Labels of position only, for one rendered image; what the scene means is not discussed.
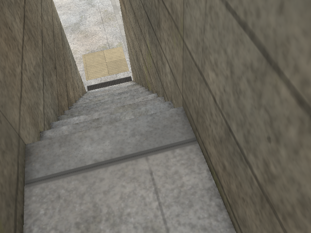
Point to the stairs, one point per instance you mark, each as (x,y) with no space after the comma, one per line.
(107,105)

